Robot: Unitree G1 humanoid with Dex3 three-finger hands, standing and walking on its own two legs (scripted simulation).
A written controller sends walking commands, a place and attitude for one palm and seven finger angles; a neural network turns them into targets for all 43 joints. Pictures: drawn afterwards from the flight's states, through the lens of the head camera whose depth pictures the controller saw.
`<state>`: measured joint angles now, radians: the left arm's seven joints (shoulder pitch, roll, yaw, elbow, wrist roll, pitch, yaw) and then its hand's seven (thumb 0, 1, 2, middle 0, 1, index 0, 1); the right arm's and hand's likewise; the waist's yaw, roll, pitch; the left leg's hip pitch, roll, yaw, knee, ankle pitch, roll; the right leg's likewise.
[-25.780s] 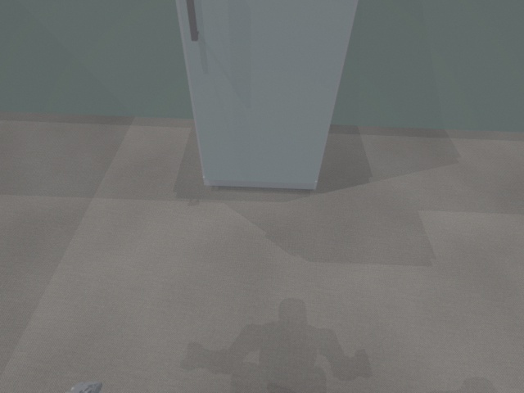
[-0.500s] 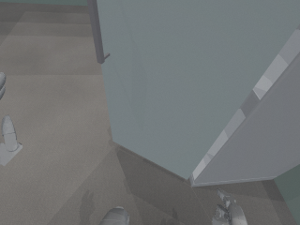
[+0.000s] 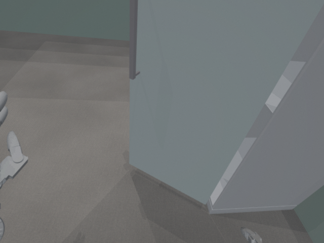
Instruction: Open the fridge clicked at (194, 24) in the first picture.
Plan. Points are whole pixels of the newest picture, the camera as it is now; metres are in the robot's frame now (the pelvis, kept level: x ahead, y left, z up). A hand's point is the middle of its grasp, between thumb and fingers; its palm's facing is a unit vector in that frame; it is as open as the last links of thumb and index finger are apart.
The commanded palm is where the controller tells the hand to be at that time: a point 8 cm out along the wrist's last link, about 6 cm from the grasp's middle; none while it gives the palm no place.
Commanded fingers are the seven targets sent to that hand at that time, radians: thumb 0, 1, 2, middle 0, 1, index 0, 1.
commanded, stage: stop stepping back and stand still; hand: left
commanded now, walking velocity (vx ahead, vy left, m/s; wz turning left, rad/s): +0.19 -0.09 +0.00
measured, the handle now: (136, 32) +0.75 +0.19 +0.22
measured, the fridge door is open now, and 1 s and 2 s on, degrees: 57 57 57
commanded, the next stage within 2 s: let the arm hang, fingers relaxed in 0.26 s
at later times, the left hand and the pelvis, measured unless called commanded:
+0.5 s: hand (56, 206) +0.20 +0.28 -0.03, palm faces +0.20 -0.89 -0.41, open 7.4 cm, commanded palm none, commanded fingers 0.00 0.90 0.90 -0.20 -0.30 -0.20 -0.30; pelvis +0.00 +0.02 -0.02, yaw +2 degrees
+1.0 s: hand out of the picture +0.02 +0.21 -0.17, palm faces +0.02 -0.98 -0.21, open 7.3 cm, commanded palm none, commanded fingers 0.00 0.90 0.90 -0.20 -0.30 -0.20 -0.30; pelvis +0.05 +0.03 +0.01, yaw +1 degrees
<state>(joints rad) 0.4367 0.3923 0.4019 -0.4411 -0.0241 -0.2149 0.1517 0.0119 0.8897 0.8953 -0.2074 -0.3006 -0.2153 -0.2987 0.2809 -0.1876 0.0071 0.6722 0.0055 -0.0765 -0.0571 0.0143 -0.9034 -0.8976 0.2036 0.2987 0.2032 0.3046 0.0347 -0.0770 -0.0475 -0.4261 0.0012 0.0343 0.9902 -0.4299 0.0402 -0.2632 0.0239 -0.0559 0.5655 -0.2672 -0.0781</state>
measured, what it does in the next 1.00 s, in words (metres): steps on the spot: right foot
